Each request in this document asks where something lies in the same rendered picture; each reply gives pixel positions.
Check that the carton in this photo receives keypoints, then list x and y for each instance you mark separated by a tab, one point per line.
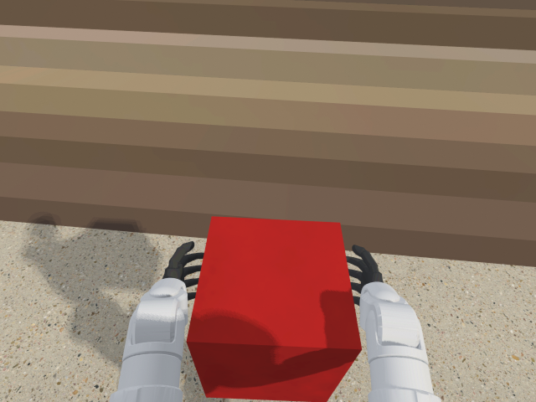
273	316

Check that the robot left hand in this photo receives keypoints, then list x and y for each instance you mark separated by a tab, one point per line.
176	267

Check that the right robot forearm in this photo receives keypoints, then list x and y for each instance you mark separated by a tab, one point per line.
397	357

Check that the robot right hand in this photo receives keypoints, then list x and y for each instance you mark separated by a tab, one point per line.
369	270

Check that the left robot forearm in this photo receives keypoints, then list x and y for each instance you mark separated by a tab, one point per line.
153	352

